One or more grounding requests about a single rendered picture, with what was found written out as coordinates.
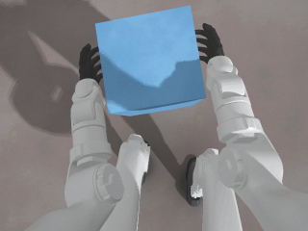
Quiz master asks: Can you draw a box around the right robot upper arm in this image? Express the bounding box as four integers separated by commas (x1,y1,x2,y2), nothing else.
218,143,308,231

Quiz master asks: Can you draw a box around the right robot hand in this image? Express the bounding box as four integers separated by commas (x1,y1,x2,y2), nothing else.
194,23,224,64

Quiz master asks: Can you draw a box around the left robot forearm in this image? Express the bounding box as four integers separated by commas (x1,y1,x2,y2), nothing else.
64,78,113,197

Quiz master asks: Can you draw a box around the left robot upper arm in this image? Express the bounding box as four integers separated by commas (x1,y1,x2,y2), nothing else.
24,163,125,231

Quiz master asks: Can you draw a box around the left robot hand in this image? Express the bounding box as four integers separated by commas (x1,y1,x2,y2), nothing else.
79,43,103,85

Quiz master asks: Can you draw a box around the carton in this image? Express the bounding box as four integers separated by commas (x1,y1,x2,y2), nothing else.
95,5,207,116

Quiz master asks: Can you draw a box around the right robot forearm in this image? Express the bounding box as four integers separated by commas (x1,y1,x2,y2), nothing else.
206,55,284,172

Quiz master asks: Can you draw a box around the robot right thigh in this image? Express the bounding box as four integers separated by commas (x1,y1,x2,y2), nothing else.
194,154,243,231

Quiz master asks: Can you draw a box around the robot right shin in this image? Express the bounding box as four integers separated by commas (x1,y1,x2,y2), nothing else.
191,148,218,197

